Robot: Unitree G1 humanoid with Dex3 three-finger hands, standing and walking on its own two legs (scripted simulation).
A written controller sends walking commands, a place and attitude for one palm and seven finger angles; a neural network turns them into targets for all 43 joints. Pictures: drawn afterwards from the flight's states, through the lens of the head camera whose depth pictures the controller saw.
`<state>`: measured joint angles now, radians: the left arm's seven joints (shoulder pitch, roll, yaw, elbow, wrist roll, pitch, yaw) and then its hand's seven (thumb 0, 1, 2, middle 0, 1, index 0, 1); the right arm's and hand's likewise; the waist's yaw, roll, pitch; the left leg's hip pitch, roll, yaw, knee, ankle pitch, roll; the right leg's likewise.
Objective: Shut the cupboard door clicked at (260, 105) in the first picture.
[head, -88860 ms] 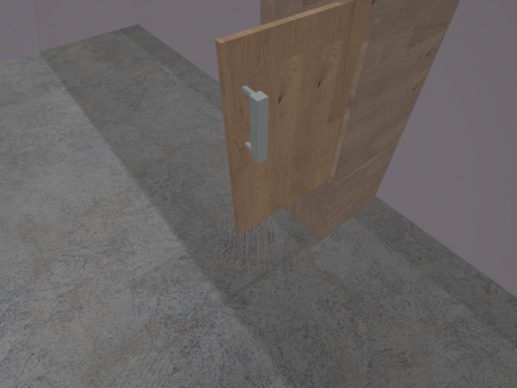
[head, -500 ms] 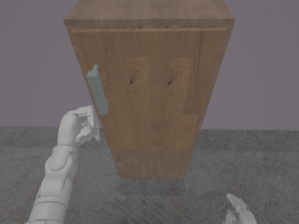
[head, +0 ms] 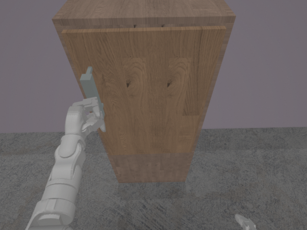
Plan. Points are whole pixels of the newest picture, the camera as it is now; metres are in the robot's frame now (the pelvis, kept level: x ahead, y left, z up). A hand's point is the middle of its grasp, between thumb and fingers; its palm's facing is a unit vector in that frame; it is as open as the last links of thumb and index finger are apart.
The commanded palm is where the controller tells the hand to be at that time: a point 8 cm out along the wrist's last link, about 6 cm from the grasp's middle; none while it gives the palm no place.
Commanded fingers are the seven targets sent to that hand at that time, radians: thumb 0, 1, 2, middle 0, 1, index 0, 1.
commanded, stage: bring the fist close to the handle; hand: left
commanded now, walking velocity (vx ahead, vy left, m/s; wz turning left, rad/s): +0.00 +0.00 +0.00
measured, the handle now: (95, 94) +0.47 +0.19 +0.10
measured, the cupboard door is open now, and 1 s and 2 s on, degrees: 1 0 0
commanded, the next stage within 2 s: push the door shut along its arc in 0.20 s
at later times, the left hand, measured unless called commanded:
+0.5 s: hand (107, 114) +0.39 +0.13 +0.10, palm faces +0.00 -1.00 -0.04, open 3.1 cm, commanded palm +0.38 +0.19 +0.11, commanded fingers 0.00 0.90 0.90 -1.30 -1.50 -1.30 -1.50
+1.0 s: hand (105, 109) +0.40 +0.14 +0.11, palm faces -0.12 -0.99 -0.04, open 3.2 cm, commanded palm +0.44 +0.18 +0.11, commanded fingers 0.00 0.90 0.90 -1.30 -1.50 -1.30 -1.50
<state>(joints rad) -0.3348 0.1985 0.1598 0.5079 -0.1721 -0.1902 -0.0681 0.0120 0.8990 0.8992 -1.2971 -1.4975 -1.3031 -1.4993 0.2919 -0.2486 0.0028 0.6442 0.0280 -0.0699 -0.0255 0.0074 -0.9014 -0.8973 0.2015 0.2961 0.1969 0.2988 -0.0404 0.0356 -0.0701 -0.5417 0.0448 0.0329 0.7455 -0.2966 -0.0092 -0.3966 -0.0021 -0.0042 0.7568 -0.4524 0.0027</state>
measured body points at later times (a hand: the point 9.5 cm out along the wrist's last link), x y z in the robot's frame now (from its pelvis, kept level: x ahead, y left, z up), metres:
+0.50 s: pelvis -0.01 +0.00 +0.00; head +0.01 -0.01 +0.45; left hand +0.38 +0.19 +0.11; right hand +0.12 -0.25 -0.11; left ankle +0.05 +0.13 -0.71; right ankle -0.04 -0.12 -0.71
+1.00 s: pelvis -0.05 +0.00 -0.02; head +0.00 +0.00 +0.43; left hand +0.40 +0.20 +0.11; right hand +0.02 -0.27 -0.13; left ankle +0.05 +0.13 -0.71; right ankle -0.04 -0.12 -0.71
